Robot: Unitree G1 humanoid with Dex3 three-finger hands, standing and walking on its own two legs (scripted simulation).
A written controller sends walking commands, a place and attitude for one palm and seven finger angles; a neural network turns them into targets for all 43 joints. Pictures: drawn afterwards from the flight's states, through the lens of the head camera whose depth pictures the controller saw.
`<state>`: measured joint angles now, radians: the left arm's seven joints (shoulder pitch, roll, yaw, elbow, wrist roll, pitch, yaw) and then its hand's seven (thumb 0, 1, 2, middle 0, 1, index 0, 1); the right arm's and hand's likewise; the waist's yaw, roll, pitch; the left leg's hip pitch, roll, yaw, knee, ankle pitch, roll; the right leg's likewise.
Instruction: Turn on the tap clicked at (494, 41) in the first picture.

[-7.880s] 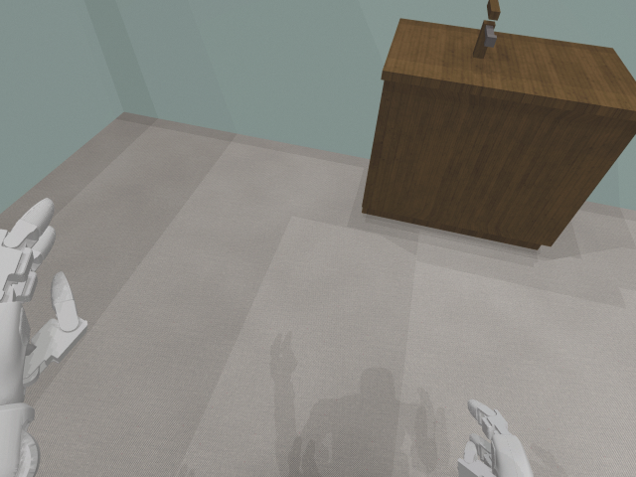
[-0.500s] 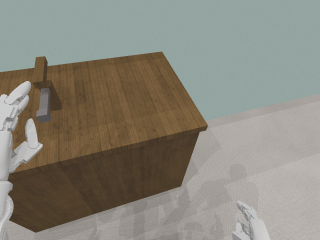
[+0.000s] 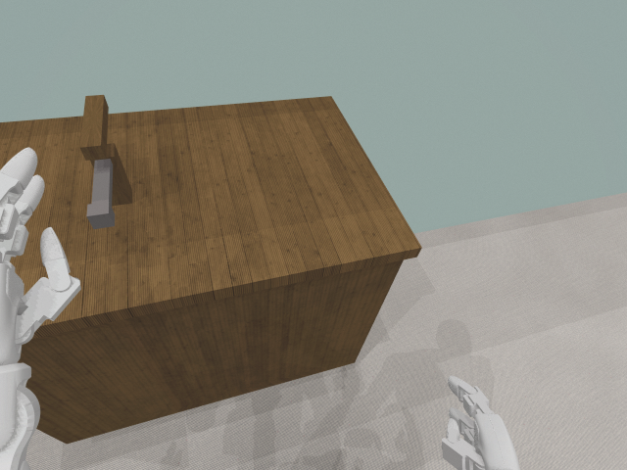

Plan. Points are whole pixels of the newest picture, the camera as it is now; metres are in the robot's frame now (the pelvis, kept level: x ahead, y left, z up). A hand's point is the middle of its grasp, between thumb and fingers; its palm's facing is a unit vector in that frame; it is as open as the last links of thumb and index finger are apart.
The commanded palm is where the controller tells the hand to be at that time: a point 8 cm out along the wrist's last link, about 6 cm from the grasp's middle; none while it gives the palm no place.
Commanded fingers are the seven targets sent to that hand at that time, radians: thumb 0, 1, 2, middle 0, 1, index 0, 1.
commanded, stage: look again from close up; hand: left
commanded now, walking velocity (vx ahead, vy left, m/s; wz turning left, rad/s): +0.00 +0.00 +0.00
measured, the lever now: (101, 215) +0.41 +0.36 +0.04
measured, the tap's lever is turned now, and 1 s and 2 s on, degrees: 0 0 0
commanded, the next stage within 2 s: turn the palm inward beside the body in 0.42 s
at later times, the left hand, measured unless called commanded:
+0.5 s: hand (92, 298) +0.22 +0.24 +0.16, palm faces +0.38 -0.85 -0.36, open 7.4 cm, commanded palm +0.16 +0.27 +0.17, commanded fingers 0.00 0.90 0.90 -0.20 -0.30 -0.20 -0.30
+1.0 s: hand (90, 339) +0.18 +0.23 +0.16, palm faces +0.56 -0.78 -0.27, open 7.4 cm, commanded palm +0.14 +0.26 +0.16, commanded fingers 0.00 0.90 0.90 -0.20 -0.30 -0.20 -0.30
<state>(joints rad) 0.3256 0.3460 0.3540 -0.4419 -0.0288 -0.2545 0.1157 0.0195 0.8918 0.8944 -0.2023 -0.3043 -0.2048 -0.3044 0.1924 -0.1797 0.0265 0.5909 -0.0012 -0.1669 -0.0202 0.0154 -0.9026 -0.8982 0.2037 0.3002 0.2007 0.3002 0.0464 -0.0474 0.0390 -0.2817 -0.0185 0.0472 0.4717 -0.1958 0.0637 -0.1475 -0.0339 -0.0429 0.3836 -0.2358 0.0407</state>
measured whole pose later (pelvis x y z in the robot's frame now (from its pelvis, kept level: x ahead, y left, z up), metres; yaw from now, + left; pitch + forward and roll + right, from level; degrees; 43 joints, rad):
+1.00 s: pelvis -0.03 -0.07 -0.02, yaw +3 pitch -3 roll -1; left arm 0.22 0.36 0.40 -0.20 -0.09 -0.23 0.09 0.02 0.89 0.89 -0.21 -0.30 -0.21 -0.30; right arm 0.17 -0.23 0.01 0.73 -0.03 -0.16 -0.06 0.01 -0.90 -0.90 0.20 0.30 0.20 0.30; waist 0.07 0.02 0.03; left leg -0.37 0.03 -0.07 0.65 -0.25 -0.02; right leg -0.23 0.04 -0.11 0.62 -0.35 -0.05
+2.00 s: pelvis -0.02 -0.06 -0.02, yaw +1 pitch -1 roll -1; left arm 0.50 0.20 0.21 -0.43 -0.16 -0.04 0.21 0.02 0.90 0.89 -0.20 -0.30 -0.20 -0.30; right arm 0.19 -0.22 0.04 0.67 -0.01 -0.23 -0.08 0.02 -0.90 -0.90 0.20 0.30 0.20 0.30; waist 0.06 0.04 -0.04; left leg -0.40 -0.01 -0.06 0.68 -0.28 -0.01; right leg -0.29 0.02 -0.07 0.68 -0.38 -0.03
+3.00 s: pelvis +0.02 -0.07 -0.02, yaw +2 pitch +1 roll +0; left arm 0.46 0.19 0.28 -0.36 -0.21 0.05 0.21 0.02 0.90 0.89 -0.20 -0.30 -0.20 -0.30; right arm 0.18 -0.22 0.02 0.67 -0.01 -0.17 -0.09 0.01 -0.90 -0.90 0.20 0.30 0.20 0.30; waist 0.07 0.04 -0.06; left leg -0.36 -0.01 -0.06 0.65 -0.31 -0.02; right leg -0.25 0.02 -0.07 0.65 -0.42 -0.05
